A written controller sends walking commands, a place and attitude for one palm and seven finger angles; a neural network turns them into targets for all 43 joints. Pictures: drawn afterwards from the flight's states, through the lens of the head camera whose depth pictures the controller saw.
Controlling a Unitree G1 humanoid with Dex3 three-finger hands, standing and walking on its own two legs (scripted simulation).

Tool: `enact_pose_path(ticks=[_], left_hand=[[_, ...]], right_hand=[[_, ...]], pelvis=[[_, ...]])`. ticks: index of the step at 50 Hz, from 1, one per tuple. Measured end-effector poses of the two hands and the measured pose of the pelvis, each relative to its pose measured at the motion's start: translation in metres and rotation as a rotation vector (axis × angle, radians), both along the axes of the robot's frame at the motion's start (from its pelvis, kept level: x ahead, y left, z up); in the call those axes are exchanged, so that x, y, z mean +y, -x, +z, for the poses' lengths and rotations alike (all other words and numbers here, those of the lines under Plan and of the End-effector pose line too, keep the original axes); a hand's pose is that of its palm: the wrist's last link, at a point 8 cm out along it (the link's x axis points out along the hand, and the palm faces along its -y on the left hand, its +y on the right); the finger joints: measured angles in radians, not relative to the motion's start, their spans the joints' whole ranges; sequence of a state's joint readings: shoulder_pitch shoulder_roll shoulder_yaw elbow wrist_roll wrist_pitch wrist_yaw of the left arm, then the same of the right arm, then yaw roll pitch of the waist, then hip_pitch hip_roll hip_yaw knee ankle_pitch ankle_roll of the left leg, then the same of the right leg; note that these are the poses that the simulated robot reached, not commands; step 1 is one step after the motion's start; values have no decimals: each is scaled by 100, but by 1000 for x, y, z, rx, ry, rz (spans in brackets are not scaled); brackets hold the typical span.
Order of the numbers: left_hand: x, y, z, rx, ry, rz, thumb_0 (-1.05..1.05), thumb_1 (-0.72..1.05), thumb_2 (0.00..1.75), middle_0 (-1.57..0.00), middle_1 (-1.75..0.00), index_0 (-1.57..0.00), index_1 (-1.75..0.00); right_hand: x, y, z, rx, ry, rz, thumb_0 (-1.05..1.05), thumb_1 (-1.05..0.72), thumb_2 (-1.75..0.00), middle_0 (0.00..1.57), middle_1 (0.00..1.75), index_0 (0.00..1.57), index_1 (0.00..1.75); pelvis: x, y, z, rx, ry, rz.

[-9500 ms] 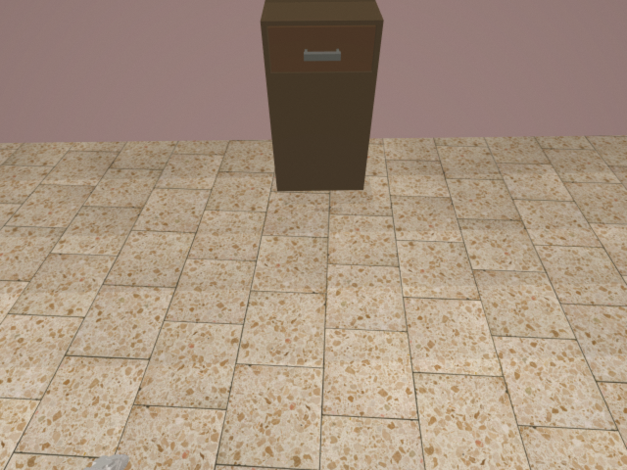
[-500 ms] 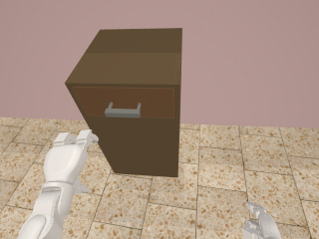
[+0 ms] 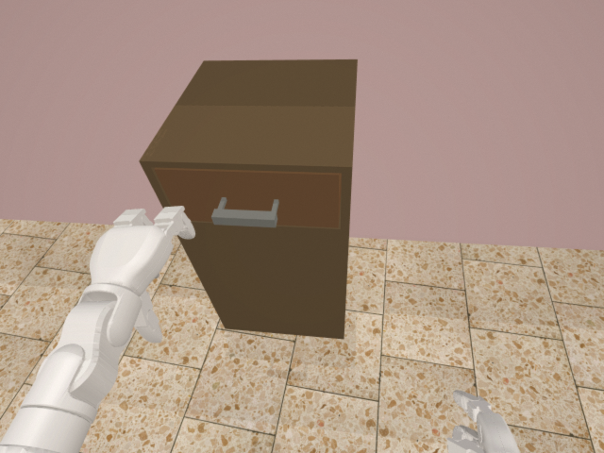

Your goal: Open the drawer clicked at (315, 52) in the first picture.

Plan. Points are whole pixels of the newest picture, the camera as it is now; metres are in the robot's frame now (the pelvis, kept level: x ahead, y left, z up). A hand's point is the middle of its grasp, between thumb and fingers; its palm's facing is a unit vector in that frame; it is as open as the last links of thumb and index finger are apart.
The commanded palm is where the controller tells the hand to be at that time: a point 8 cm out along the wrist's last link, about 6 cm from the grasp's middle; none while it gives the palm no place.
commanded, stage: raise the hand with hooked fingers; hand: left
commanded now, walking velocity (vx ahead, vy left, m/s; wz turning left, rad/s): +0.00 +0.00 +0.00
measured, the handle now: (247, 210) +0.58 +0.20 -0.08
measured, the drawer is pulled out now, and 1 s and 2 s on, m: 0.00 0.00 0.00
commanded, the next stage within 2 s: move the hooked fingers above the handle in 0.24 s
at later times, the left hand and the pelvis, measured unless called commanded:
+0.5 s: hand (169, 281) +0.31 +0.22 +0.07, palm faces +0.00 -0.08 -1.00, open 13.8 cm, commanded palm +0.30 +0.23 +0.12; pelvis -0.01 -0.01 +0.00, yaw +0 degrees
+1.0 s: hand (203, 243) +0.40 +0.21 +0.03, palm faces -0.03 -0.05 -1.00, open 13.8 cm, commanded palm +0.38 +0.22 +0.09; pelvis +0.00 -0.01 -0.01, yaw -1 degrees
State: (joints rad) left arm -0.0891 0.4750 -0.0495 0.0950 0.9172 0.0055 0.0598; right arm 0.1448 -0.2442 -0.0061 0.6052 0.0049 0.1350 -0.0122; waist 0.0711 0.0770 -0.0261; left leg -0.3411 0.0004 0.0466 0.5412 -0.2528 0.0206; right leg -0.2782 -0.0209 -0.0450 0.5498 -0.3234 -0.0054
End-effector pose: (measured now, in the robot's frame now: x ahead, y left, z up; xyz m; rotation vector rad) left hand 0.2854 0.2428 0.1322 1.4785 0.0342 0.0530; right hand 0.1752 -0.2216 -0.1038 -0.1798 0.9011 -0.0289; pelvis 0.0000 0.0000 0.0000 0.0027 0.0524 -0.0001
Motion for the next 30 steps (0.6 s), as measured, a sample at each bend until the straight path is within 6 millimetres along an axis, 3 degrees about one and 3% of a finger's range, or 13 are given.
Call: enact_pose_path(ticks=[10, 21, 30], left_hand=[[-8, 9, -5, -35, -5, -38, 0, -49, 30, -32, -120, -32, -120], [-12, 7, -5, -19, -4, -1, 0, -49, 30, -32, -120, -32, -120], [-18, -18, -20, 20, -22, -36, 0, -49, 30, -32, -120, -32, -120]], right_hand=[[-19, 18, -7, 53, 30, -33, 1, -91, -90, 20, 30, 20, 30], [-17, 8, -2, 2, 7, -33, 1, -91, -90, 20, 30, 20, 30], [-20, 9, -4, 5, 28, -32, 1, -91, -90, 20, 30, 20, 30]], pelvis=[[-3, 2, 0, 9, -2, 0], [-9, 5, 0, 0, -5, 2], [-13, 8, -4, 22, -3, 14]])
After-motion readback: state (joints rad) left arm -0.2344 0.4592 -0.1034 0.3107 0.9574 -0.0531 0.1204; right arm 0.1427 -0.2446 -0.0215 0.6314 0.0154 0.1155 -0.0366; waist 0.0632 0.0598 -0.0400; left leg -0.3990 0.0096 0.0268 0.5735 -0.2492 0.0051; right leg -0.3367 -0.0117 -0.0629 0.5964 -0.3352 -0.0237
